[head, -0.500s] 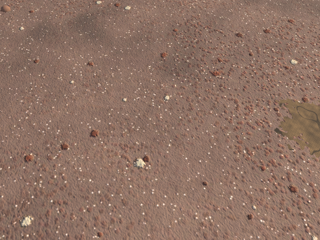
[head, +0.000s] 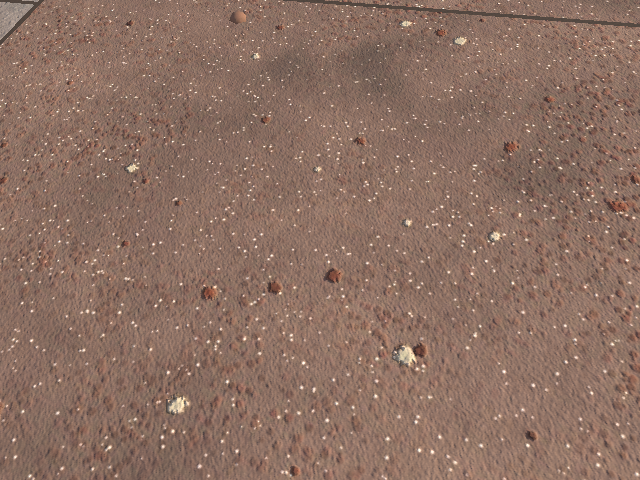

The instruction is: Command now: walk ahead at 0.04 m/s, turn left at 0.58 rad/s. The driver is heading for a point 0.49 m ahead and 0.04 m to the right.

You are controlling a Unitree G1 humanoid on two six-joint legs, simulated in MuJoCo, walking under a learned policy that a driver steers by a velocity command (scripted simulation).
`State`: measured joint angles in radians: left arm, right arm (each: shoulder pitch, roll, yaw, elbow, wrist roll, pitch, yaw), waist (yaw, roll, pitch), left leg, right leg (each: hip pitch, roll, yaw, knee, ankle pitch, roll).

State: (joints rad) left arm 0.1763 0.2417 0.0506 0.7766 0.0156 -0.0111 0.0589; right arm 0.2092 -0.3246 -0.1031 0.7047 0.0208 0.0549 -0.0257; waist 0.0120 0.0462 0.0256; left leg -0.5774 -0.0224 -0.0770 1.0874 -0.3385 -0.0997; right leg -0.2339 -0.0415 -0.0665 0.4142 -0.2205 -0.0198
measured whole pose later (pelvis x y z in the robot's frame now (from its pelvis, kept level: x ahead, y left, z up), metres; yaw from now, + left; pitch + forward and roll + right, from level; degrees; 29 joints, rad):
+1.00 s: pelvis +0.37 +0.03 +0.00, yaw -10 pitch +2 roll -1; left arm 0.21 0.28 0.05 0.74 0.00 -0.06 -0.02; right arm 0.16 -0.30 -0.04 0.68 -0.01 -0.07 -0.03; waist 0.02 0.04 0.06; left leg -0.67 0.10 -0.07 0.91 -0.18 -0.06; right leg -0.22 0.11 0.03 0.35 -0.15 -0.10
